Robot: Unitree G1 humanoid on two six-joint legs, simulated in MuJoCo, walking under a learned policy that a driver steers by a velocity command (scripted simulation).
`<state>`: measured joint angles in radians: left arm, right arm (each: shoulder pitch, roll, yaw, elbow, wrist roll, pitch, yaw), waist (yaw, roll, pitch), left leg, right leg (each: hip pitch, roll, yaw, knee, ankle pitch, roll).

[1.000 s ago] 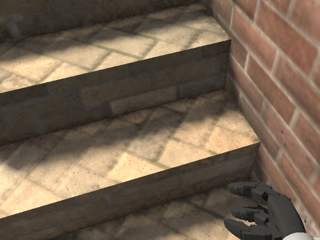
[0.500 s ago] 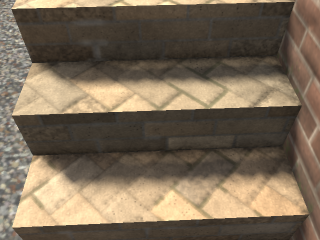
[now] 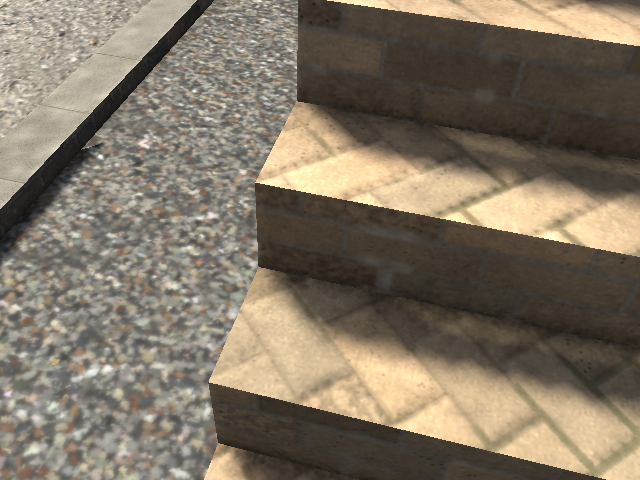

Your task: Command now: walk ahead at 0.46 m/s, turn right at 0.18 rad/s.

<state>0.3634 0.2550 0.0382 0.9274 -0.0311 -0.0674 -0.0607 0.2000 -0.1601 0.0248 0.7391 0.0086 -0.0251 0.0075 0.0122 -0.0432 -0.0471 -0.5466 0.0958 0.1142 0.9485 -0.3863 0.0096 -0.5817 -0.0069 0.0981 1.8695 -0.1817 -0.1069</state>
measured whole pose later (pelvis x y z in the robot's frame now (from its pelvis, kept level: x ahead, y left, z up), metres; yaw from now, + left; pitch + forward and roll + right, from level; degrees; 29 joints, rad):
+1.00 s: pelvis +0.33 -0.10 +0.25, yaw -30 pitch +3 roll +2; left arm 0.13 0.24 -0.02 0.56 0.03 0.08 0.09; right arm 0.22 -0.19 0.06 0.56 -0.02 -0.03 -0.02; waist -0.06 0.03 -0.07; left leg -1.12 -0.05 -0.03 2.16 -0.32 -0.13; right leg -0.21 0.21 0.26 0.49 -0.27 -0.14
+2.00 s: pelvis +0.45 -0.22 +0.34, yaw -21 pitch +1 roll +3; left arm 0.50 0.23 0.06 0.90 0.02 0.03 0.10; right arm -0.08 -0.15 0.07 0.43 0.02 0.08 0.01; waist 0.07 0.04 -0.03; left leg -0.68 -0.08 0.04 1.20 -0.56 0.07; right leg -0.23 -0.17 -0.01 0.83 0.15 -0.12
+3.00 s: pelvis +0.80 -0.36 +0.65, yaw +0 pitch +0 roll +2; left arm 0.61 0.00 -0.02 1.04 -0.02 -0.01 0.05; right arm 0.07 0.02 0.07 0.59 0.05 0.01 0.03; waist 0.08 0.03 0.04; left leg -1.39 0.11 -0.02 2.03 -0.19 0.01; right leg 0.03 -0.12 -0.10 0.29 -0.33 0.02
